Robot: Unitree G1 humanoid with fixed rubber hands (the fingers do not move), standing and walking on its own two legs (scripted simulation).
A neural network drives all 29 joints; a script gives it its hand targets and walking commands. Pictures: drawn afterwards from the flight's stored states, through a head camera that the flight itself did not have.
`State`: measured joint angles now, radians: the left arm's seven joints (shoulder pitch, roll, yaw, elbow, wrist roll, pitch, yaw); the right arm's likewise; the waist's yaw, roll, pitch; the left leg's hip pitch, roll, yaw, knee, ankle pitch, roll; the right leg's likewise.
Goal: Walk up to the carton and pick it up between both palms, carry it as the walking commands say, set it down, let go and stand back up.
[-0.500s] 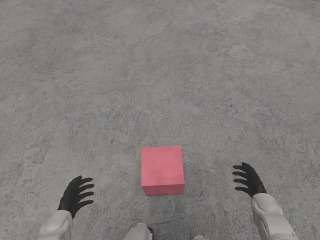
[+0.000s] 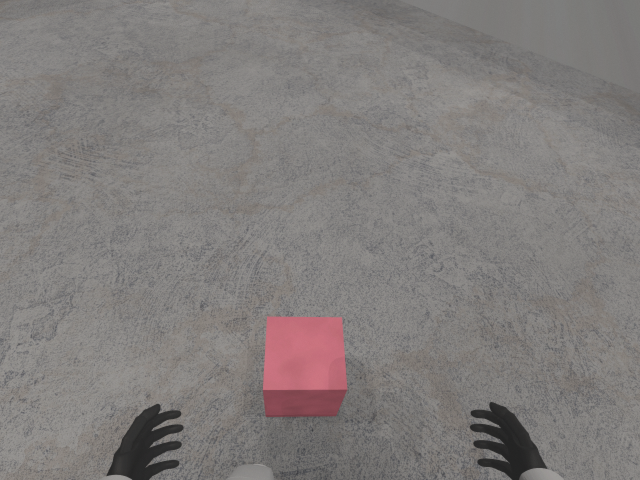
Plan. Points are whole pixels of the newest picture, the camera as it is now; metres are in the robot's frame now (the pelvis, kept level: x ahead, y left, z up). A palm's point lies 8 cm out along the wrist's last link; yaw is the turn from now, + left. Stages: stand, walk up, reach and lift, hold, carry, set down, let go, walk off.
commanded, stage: let go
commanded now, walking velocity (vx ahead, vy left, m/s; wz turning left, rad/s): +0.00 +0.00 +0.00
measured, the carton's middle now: (302, 368) +0.48 +0.04 -0.64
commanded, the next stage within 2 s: stand in 0.12 s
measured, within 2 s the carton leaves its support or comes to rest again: neither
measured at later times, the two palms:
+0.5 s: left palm (110, 466) +0.13 +0.27 -0.08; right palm (514, 416) +0.22 -0.23 -0.04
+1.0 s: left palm out of the picture +0.09 +0.28 -0.09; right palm (515, 439) +0.19 -0.22 -0.04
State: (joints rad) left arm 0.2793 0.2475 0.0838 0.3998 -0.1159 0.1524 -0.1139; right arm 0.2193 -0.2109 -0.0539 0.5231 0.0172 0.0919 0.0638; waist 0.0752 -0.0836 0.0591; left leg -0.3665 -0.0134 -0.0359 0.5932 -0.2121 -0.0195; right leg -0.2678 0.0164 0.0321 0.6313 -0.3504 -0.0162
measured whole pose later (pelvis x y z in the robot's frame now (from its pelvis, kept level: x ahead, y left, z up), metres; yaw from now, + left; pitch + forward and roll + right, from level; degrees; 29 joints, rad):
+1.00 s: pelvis +0.01 +0.01 +0.00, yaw +0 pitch +0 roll +0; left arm 0.34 0.25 0.08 0.66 -0.05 -0.01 0.00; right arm 0.22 -0.21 -0.04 0.61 -0.02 -0.01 0.00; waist 0.08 -0.04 -0.18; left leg -0.37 -0.03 -0.03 0.59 -0.22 0.00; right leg -0.26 0.00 0.03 0.62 -0.36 0.00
